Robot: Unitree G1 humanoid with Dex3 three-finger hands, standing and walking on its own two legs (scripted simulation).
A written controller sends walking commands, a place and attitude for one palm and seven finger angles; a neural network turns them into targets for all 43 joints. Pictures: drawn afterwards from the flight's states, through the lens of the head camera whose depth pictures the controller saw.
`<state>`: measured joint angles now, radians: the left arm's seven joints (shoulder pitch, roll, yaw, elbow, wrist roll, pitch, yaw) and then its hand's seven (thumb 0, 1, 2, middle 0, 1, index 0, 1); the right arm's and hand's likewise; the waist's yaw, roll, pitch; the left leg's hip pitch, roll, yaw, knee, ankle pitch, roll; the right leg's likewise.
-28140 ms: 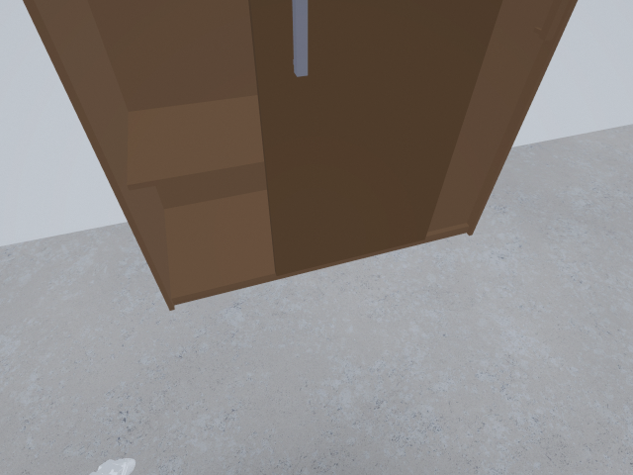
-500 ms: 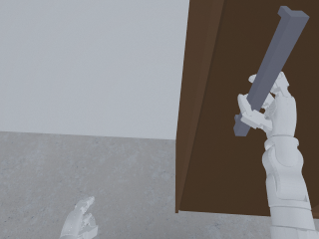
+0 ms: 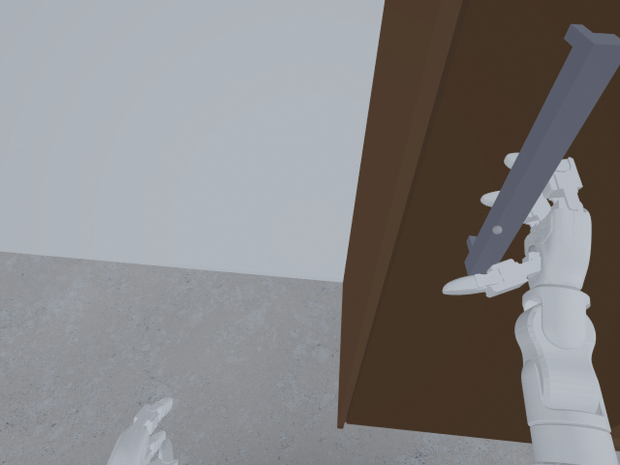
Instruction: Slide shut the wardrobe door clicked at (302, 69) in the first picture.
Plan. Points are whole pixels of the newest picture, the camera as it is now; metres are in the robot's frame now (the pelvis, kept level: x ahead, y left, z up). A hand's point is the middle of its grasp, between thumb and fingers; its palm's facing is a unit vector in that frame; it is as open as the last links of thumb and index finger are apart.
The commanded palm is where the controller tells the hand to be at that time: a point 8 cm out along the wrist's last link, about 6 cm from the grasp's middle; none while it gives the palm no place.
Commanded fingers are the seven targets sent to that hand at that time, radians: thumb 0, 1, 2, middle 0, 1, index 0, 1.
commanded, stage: slip the hand off the handle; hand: right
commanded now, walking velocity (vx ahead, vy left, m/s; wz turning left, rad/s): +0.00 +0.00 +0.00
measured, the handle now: (517, 173) +0.37 -0.21 +0.24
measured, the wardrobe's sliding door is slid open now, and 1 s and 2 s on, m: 0.00 0.00 0.00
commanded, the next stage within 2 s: draw the hand back to the body in 1.36 s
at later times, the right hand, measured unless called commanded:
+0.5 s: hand (532, 235) +0.32 -0.23 +0.19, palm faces +0.29 +0.95 -0.11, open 14.7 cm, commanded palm +0.29 -0.28 +0.19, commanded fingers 0.00 0.55 -0.20 0.25 1.15 0.25 1.15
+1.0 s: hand (578, 278) +0.27 -0.25 +0.19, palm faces +0.29 +0.95 -0.12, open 14.7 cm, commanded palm +0.22 -0.29 +0.19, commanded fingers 0.00 0.55 -0.20 0.25 1.15 0.25 1.15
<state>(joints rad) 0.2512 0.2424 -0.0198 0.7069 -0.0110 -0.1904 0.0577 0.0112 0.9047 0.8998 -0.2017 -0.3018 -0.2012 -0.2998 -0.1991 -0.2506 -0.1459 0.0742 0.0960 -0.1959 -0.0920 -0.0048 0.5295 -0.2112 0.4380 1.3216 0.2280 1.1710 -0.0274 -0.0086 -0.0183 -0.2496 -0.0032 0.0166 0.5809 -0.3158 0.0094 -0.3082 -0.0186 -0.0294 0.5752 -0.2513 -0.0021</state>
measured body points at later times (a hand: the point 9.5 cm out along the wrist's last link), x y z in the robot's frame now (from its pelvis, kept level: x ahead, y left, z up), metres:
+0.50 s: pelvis +0.01 +0.00 +0.00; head -0.01 +0.01 +0.45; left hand +0.20 +0.23 -0.08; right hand +0.30 -0.27 +0.19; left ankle +0.00 +0.11 -0.73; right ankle +0.03 -0.12 -0.73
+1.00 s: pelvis +0.01 +0.00 +0.00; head -0.02 +0.01 +0.45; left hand +0.18 +0.23 -0.08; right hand +0.25 -0.30 +0.19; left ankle +0.00 +0.11 -0.73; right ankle +0.03 -0.12 -0.73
